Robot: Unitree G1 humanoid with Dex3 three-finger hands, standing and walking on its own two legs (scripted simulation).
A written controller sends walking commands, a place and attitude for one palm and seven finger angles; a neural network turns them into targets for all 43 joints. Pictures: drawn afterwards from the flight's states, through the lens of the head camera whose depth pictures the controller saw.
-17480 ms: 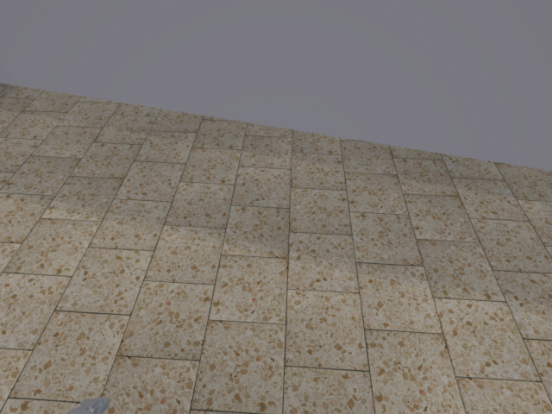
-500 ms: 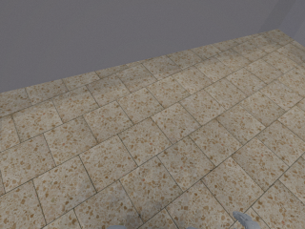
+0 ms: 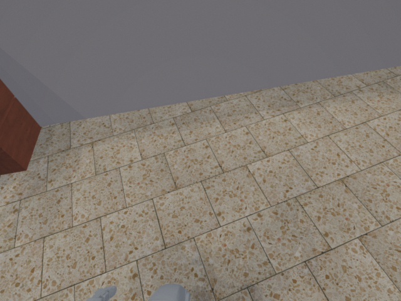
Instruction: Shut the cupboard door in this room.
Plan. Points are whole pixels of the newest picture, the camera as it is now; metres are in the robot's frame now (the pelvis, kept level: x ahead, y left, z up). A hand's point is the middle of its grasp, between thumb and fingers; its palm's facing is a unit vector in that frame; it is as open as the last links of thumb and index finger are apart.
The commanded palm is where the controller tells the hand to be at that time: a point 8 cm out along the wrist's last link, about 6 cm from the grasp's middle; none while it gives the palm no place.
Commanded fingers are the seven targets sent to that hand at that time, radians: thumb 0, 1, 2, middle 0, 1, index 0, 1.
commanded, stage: walk to a spot facing it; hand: left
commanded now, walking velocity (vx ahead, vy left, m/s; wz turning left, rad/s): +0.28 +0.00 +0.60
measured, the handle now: out of the picture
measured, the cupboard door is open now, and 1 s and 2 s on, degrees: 78 78 78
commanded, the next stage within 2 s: turn to face it in 1.82 s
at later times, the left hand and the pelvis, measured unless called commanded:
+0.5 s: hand out of the picture -0.03 +0.30 -0.18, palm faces +0.34 -0.92 -0.22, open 7.4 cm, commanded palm none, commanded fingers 0.00 0.90 0.90 -0.20 -0.30 -0.20 -0.30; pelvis +0.08 +0.10 -0.01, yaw +16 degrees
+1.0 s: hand (89, 215) +0.36 +0.35 -0.17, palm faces +0.33 -0.93 -0.19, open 7.4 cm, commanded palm none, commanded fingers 0.00 0.90 0.90 -0.20 -0.30 -0.20 -0.30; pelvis +0.29 +0.14 -0.02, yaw +22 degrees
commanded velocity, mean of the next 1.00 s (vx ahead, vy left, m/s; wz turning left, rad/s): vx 0.36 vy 0.00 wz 0.29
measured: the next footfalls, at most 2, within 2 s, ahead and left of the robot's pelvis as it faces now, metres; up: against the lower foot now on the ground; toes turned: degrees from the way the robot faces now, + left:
left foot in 0.38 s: +0.10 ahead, +0.20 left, +0.00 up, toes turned +24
right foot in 0.94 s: +0.45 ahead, +0.10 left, +0.00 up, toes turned +14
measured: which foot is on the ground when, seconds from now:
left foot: up 0.00-0.36, down 0.38-0.94, up 0.96-1.00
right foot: down 0.00-0.38, up 0.40-0.92, down 0.94-1.00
